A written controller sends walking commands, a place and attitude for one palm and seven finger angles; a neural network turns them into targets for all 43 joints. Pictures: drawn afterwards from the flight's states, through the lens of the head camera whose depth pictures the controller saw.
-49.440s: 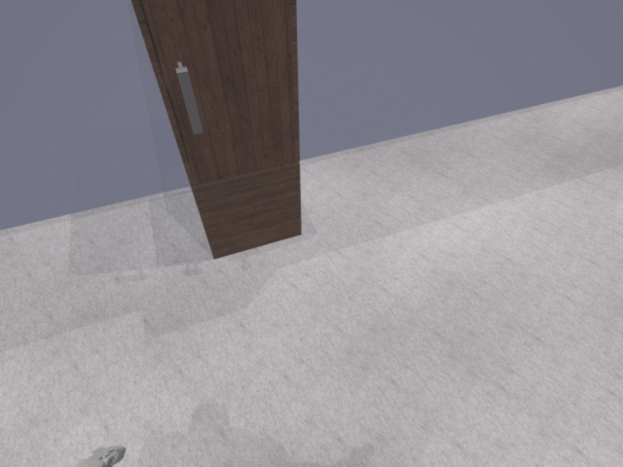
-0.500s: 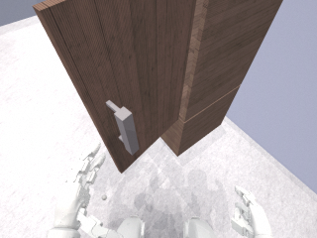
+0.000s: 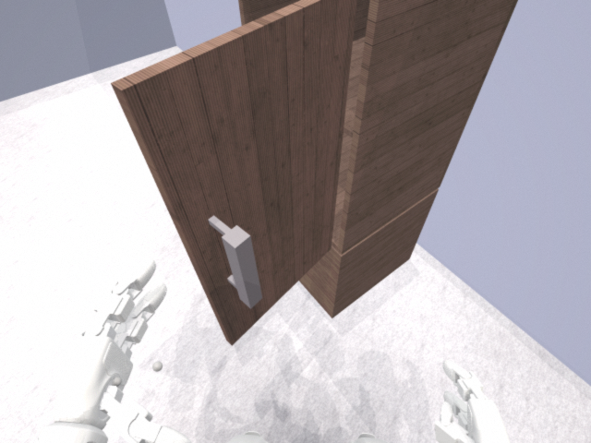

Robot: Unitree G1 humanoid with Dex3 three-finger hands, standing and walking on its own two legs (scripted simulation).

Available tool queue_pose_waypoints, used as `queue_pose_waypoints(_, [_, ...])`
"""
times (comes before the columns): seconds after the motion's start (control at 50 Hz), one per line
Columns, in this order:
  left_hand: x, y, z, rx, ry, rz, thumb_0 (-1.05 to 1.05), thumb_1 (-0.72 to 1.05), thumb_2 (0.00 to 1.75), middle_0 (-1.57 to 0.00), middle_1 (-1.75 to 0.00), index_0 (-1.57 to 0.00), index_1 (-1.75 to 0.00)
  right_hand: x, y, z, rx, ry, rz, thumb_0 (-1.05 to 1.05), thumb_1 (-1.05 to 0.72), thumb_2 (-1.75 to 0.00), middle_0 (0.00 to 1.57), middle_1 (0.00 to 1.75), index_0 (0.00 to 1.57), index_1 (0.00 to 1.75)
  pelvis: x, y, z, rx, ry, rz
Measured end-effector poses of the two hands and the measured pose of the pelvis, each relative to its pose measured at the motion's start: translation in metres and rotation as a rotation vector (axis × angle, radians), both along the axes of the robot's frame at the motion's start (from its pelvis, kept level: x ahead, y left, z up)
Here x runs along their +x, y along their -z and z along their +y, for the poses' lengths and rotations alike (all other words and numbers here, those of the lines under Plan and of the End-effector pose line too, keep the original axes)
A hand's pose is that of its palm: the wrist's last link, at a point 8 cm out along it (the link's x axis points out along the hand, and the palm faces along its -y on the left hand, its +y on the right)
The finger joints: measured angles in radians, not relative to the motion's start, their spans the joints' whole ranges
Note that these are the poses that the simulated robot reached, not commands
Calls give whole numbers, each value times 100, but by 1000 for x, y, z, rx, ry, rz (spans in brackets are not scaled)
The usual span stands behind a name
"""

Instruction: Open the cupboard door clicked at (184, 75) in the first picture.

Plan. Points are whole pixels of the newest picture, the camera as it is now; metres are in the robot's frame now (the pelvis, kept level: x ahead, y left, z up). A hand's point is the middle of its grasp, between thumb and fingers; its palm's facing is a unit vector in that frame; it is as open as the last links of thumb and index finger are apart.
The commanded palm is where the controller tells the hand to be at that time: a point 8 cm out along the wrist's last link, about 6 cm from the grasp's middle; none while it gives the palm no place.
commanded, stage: draw the hand back to the body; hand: left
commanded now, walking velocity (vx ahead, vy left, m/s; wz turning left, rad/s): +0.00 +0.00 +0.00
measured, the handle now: (234, 263) +0.36 +0.12 +0.02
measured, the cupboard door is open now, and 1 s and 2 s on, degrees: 100 100 100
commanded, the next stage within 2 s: step back with the hand held close in 1.16 s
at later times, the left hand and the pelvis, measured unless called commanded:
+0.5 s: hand (47, 312) +0.22 +0.25 +0.17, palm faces +0.31 -0.87 -0.39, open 12.5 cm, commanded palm +0.17 +0.29 +0.19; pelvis +0.03 +0.02 +0.06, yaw -1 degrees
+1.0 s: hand out of the picture +0.23 +0.28 +0.22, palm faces +0.43 -0.81 -0.39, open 7.6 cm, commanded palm +0.18 +0.32 +0.24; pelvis +0.03 +0.02 +0.07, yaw -2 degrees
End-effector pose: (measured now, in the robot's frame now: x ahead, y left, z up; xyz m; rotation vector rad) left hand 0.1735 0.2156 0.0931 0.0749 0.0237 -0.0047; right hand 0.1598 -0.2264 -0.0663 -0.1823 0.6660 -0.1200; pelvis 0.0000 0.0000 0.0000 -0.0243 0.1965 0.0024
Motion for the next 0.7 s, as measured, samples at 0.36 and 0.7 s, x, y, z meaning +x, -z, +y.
queue_pose_waypoints(0.36, [-1,-63,51,300,-264,81,-1,-12,46,-17,-30,-17,-30,29,-42,27,-8,-3,-37,1,-90,-90,20,30,20,30,23,-43,17,2,13,-135])
queue_pose_waypoints(0.7, [11,-132,95,377,-392,-113,0,46,72,-20,-30,-19,-30,41,-62,39,-7,-58,-35,1,-90,-90,20,30,20,30,32,-67,26,3,26,-236])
